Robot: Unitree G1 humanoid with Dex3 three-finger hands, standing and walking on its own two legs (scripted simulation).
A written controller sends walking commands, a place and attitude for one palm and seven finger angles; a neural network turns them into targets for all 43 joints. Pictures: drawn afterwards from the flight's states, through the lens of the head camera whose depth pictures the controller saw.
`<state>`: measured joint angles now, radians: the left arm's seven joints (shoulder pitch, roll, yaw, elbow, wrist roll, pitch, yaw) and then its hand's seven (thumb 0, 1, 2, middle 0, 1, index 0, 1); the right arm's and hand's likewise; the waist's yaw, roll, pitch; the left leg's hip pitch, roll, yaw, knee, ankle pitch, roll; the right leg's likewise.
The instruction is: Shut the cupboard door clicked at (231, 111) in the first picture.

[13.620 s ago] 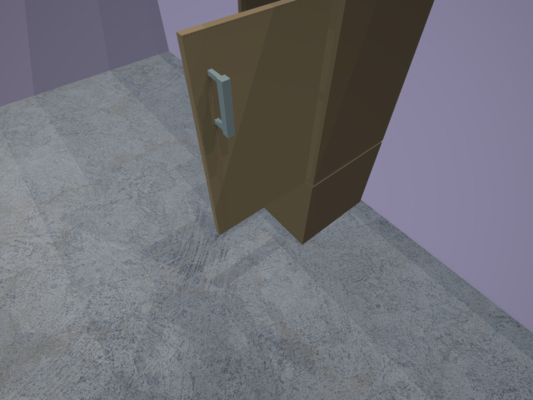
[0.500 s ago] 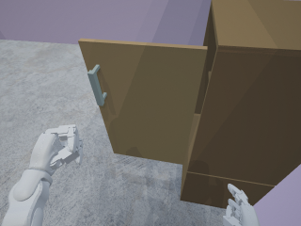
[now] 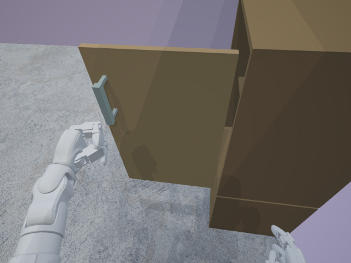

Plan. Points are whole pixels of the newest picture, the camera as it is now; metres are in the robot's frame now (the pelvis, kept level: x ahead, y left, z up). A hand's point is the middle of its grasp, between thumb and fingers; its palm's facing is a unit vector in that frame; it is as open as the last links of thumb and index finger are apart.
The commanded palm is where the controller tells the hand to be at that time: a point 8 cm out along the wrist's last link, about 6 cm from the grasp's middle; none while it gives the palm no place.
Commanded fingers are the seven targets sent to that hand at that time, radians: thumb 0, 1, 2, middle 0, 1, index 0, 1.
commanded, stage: bring the fist close to the handle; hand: left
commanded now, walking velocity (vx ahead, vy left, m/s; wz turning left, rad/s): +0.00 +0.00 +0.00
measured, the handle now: (107, 100) +0.48 +0.22 +0.12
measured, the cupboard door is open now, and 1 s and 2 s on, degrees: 90 90 76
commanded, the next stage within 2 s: push the door shut along its arc in 0.74 s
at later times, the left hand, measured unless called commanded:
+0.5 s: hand (107, 128) +0.38 +0.19 +0.12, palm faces -0.05 -1.00 -0.03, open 3.1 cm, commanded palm +0.36 +0.24 +0.12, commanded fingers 0.00 0.90 0.90 -1.30 -1.50 -1.30 -1.50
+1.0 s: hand (108, 125) +0.39 +0.19 +0.12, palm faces -0.08 -1.00 -0.04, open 3.1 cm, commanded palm +0.38 +0.23 +0.12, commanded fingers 0.00 0.90 0.90 -1.30 -1.50 -1.30 -1.50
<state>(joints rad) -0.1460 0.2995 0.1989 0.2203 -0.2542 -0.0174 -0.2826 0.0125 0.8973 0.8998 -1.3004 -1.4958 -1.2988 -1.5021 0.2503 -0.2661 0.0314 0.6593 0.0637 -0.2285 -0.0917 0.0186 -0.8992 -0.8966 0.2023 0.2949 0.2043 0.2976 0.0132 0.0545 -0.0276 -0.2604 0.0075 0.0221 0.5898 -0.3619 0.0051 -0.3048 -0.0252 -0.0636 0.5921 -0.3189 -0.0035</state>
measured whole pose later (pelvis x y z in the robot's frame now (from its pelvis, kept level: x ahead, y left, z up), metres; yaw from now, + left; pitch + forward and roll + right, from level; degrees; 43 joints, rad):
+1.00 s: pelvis -0.01 +0.00 +0.00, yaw -1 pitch +4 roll +0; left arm -0.52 0.36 0.24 0.69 -0.21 -0.14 -0.30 0.01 0.90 0.90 -1.30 -1.50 -1.30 -1.50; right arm 0.27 -0.26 0.03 0.66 0.06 -0.10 -0.08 0.02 -0.90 -0.90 0.20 0.29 0.21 0.30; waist -0.04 0.03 -0.02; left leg -0.32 0.01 0.03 0.60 -0.34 0.01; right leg -0.37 -0.02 -0.05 0.58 -0.28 0.00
